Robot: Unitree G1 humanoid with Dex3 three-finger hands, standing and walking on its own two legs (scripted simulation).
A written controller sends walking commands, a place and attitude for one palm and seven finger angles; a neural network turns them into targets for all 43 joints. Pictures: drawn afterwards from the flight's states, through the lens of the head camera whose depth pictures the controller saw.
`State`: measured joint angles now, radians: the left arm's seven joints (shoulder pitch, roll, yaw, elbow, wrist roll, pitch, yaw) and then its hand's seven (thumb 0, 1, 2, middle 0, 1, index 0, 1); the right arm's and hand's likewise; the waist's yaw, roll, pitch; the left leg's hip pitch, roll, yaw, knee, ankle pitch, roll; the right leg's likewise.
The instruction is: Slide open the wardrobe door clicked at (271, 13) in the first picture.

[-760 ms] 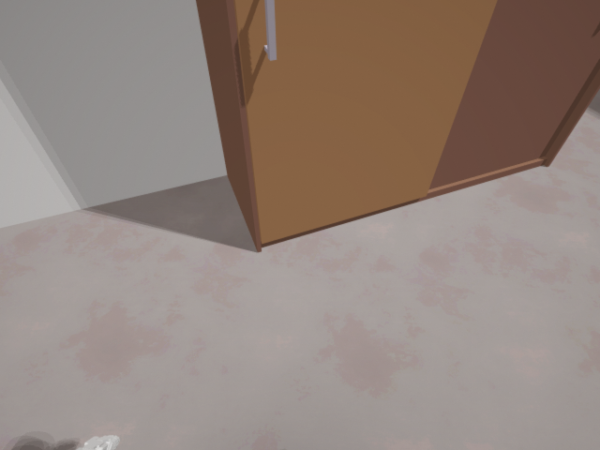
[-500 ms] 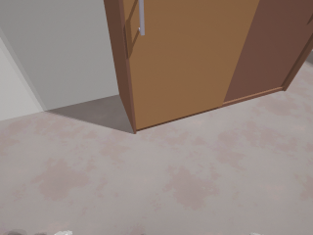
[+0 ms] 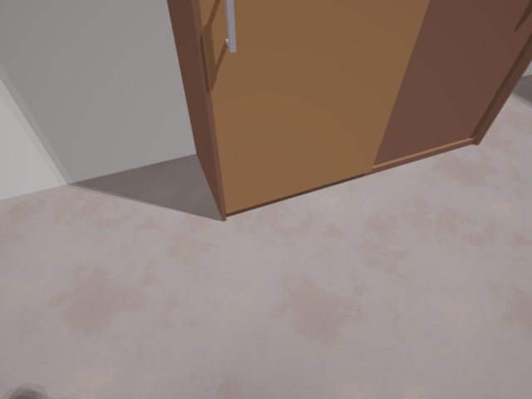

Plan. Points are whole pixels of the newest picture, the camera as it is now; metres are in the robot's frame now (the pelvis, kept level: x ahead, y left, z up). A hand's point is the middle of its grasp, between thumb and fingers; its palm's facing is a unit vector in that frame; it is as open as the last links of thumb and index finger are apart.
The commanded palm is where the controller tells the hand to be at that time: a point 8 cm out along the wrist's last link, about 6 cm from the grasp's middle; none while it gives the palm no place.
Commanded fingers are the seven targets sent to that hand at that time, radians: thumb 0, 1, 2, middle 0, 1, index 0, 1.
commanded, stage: stand and wait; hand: left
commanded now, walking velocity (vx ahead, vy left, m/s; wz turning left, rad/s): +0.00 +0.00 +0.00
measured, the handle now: (228, 18) +1.03 +0.17 +0.15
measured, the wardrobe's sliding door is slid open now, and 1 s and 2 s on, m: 0.00 0.00 0.00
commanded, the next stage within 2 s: look at it before walking up in 0.06 s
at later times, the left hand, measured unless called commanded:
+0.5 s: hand out of the picture +0.08 +0.24 -0.15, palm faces -0.02 -0.94 -0.33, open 7.4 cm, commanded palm none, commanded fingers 0.00 0.90 0.90 -0.20 -0.30 -0.20 -0.30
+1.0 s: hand out of the picture +0.07 +0.23 -0.17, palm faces -0.07 -0.95 -0.31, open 7.4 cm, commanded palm none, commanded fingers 0.00 0.90 0.90 -0.20 -0.30 -0.20 -0.30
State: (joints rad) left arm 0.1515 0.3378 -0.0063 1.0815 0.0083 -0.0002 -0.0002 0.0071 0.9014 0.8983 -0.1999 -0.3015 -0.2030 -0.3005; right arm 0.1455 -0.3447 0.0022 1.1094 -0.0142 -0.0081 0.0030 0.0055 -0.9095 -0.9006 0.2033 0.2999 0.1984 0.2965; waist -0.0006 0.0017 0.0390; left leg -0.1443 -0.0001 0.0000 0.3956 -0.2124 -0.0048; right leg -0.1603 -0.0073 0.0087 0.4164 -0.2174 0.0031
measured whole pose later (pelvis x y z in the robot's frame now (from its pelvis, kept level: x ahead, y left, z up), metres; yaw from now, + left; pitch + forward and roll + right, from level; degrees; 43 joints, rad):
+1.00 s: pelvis +0.00 +0.00 -0.01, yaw -5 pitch -2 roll +1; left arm 0.19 0.30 0.01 1.03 0.01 0.05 0.00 0.01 0.90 0.90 -0.20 -0.30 -0.20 -0.30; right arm 0.12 -0.29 -0.01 1.03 -0.02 0.01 -0.02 0.00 -0.91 -0.90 0.20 0.30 0.20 0.30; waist 0.02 -0.01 0.05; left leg -0.18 0.02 0.08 0.46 -0.25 -0.01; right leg -0.24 0.02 0.08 0.51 -0.24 0.00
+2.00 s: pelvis +0.23 -0.02 +0.00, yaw -39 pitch +0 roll -1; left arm 0.16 0.25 0.10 0.93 0.04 0.04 -0.05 0.01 0.91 0.90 -0.19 -0.30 -0.19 -0.30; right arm 0.44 -0.16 -0.03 1.05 -0.02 -0.08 -0.03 0.00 -0.93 -0.90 0.20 0.30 0.20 0.30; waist -0.01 -0.04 0.05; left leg 0.01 0.04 0.29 0.34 -0.35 0.02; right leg -0.67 -0.08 -0.05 1.07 -0.13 0.03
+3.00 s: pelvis +0.51 -0.25 +0.00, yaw -73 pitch +0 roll -2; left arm 0.21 0.24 0.11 0.92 0.02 0.07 -0.03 0.01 0.91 0.90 -0.19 -0.30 -0.20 -0.30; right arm 0.22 -0.18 -0.03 0.94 -0.03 -0.01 -0.02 0.00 -0.91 -0.90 0.20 0.30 0.20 0.30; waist 0.02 -0.03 0.09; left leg -0.20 0.12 0.29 0.50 -0.28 0.03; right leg -0.53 -0.09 -0.06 1.08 -0.35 0.08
